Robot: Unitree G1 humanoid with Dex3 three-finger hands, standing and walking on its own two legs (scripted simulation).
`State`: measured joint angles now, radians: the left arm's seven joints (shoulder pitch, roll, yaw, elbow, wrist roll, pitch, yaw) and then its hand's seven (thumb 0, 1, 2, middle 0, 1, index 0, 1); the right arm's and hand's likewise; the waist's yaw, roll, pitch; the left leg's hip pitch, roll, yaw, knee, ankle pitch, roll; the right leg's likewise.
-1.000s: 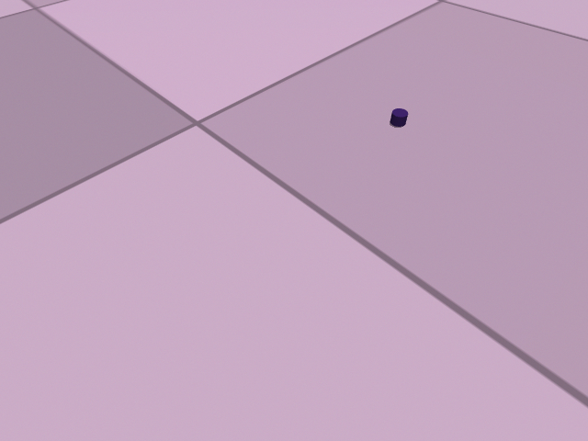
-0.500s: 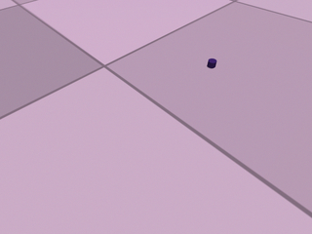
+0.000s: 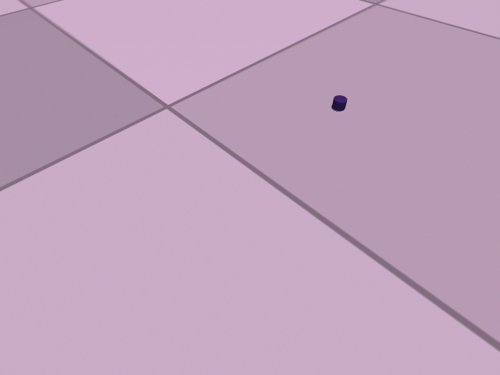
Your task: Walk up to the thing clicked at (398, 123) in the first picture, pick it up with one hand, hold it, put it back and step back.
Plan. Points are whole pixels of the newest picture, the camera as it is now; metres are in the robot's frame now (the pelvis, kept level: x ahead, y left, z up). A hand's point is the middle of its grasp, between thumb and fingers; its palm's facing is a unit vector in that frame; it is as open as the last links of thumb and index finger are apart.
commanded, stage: stand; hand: left
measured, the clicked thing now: (339, 103) +1.89 -0.61 -0.75
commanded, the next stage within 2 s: walk up in 0.12 s
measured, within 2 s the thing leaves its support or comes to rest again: neither
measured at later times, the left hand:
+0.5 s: hand (138, 321) +0.25 +0.23 -0.13, palm faces -0.21 -0.82 -0.54, open 7.4 cm
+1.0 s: hand (210, 180) +0.64 +0.13 -0.16, palm faces -0.62 -0.63 -0.48, open 7.4 cm
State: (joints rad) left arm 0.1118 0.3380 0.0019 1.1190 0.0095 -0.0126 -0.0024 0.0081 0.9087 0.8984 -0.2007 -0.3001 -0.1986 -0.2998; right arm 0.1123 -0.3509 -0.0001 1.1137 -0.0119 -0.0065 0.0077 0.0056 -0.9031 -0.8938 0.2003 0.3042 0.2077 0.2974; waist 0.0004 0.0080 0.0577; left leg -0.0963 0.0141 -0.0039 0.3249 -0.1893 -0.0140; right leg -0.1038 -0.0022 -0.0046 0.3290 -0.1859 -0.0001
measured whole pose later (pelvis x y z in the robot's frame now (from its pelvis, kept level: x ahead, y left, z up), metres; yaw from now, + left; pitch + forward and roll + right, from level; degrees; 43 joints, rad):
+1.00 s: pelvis +0.36 -0.04 -0.03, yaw -40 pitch -1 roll +0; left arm 0.22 0.51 0.06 0.96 -0.01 -0.07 0.02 0.01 0.91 0.90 -0.20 -0.30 -0.20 -0.30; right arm 0.22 -0.44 -0.10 0.85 -0.03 -0.02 0.11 0.01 -0.91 -0.89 0.20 0.30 0.21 0.30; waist -0.08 -0.03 0.06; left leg -0.37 0.04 0.09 0.65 -0.26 0.02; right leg -0.49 -0.05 0.04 1.23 -0.34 -0.05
